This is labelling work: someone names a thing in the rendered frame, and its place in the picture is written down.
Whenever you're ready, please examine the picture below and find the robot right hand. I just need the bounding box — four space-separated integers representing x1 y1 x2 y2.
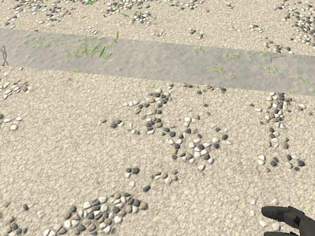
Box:
261 206 315 236

